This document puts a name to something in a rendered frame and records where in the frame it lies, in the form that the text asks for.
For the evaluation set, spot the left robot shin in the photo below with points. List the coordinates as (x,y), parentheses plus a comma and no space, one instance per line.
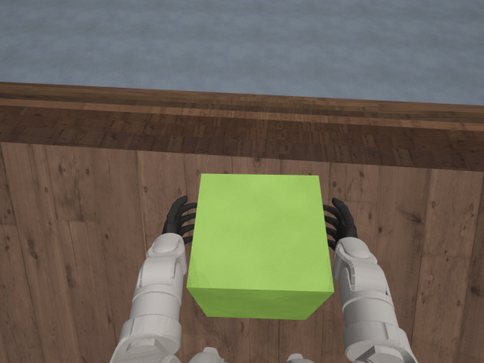
(210,349)

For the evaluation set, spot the left robot forearm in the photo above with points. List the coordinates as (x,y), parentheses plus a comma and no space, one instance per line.
(153,325)

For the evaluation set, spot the right robot shin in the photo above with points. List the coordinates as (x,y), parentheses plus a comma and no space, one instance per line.
(294,356)

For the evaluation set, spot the robot left hand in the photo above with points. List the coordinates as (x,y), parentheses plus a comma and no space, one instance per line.
(175,220)

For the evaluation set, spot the carton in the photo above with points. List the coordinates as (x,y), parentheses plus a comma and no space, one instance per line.
(259,247)

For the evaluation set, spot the right robot forearm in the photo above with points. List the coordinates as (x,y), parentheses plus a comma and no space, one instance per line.
(372,331)

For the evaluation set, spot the robot shin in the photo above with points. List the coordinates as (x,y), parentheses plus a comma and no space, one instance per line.
(210,349)
(294,356)

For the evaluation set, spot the robot right hand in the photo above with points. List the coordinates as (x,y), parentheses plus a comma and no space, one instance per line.
(344,224)

